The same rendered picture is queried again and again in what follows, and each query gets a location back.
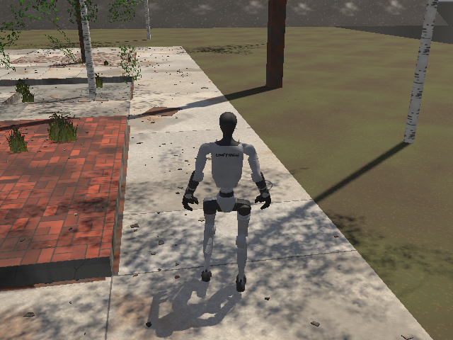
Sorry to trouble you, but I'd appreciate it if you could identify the robot right forearm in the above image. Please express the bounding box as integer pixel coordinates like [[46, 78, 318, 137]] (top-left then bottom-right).
[[256, 172, 270, 198]]

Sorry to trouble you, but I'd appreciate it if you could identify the robot right shin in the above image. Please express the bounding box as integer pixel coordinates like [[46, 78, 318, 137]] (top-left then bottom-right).
[[237, 236, 248, 283]]

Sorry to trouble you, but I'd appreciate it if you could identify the right robot hand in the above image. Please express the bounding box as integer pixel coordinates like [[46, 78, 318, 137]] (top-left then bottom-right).
[[255, 194, 271, 210]]

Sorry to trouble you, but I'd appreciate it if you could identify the left robot upper arm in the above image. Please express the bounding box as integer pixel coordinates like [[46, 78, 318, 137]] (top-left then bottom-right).
[[193, 142, 213, 182]]

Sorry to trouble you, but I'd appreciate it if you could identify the right robot upper arm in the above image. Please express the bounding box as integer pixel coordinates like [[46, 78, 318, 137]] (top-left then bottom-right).
[[242, 143, 263, 183]]

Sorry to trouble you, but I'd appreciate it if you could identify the robot left thigh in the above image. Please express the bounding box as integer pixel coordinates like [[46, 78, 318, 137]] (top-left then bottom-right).
[[203, 197, 217, 237]]

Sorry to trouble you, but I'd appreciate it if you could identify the robot left forearm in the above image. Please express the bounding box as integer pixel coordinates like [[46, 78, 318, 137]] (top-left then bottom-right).
[[184, 171, 199, 199]]

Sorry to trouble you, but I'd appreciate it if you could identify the left robot hand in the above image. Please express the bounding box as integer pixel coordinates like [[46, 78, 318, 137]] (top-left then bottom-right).
[[182, 196, 198, 211]]

